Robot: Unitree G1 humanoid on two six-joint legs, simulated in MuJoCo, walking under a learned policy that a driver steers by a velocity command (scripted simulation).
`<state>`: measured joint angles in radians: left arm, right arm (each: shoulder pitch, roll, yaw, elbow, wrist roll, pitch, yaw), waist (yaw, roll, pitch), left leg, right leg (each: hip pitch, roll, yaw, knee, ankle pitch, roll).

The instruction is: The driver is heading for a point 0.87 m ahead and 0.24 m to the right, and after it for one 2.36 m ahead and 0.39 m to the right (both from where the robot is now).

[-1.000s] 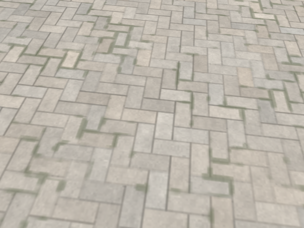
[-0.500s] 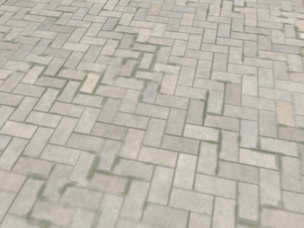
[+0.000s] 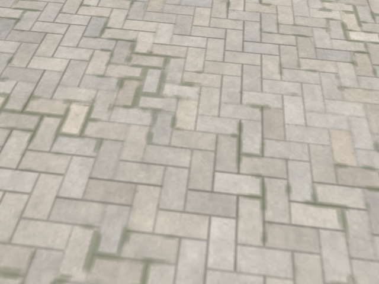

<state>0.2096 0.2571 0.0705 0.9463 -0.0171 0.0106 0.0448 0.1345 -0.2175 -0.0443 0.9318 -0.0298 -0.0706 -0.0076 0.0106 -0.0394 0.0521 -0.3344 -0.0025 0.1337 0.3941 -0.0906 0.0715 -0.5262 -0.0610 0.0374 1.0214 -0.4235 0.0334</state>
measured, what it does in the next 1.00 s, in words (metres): walks ahead, turning right: right foot, then left foot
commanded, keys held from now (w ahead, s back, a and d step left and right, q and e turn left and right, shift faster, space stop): e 0.62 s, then w+e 0.04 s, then w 0.34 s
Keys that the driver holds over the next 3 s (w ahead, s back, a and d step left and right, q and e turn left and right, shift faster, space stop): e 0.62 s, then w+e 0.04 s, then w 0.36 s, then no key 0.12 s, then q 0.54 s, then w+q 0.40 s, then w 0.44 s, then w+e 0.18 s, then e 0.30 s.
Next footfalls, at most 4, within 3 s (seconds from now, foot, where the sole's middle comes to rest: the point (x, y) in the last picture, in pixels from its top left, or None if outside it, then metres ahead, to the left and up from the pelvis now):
0.26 right None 0.06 -0.14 -0.78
0.76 left None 0.14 0.06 -0.78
1.18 right None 0.24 -0.29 -0.78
1.66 left None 0.33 -0.06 -0.78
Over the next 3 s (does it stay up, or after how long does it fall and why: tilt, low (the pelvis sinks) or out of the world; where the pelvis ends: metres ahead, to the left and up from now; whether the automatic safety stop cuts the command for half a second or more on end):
stays up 0.78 -0.11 0.00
